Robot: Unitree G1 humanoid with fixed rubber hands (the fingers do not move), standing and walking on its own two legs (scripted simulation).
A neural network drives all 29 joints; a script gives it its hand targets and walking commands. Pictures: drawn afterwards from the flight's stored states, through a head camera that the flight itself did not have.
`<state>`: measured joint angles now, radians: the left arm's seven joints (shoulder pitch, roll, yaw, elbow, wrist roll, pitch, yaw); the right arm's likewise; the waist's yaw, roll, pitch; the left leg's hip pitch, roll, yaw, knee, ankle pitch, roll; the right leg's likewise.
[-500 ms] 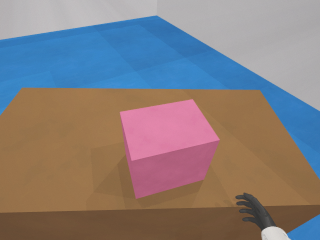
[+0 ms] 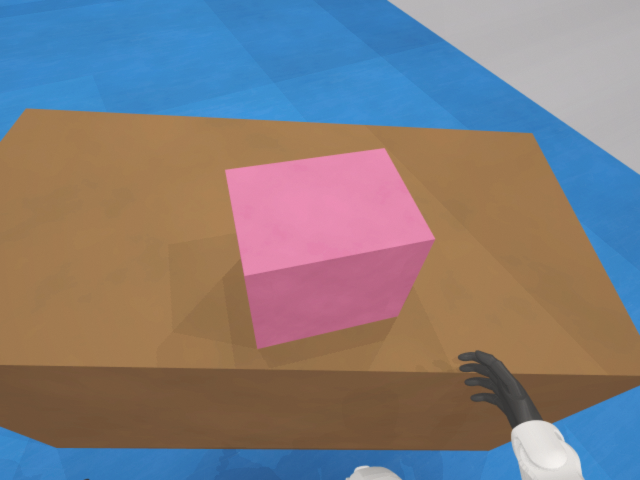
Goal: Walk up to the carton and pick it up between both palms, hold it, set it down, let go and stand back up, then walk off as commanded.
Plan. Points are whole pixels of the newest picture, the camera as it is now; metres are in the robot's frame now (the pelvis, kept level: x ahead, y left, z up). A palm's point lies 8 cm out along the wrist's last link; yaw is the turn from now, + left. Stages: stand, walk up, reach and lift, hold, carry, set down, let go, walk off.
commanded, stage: walk off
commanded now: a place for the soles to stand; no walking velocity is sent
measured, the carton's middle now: (319, 250) +0.44 +0.01 -0.01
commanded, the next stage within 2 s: none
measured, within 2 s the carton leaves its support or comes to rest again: neither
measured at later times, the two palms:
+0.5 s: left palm out of the picture -0.03 +0.25 -0.09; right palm out of the picture -0.02 -0.38 -0.12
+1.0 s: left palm out of the picture -0.16 +0.22 -0.11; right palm out of the picture -0.19 -0.38 -0.14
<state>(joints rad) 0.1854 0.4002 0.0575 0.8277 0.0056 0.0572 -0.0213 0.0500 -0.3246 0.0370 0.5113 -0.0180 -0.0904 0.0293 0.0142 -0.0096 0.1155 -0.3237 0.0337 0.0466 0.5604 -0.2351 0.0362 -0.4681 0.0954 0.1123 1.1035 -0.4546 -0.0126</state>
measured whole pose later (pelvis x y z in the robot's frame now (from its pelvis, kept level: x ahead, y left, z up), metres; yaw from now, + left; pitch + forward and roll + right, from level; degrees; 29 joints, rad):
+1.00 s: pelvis -0.28 -0.07 -0.01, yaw -2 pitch -1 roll +1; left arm 0.10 0.32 0.06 0.83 0.03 0.04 0.01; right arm 0.13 -0.40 -0.07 0.82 0.00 0.06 -0.03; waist 0.00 0.05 0.22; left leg -0.46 -0.06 -0.14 1.06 -0.56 0.01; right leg -0.32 0.07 0.09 0.66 -0.32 -0.05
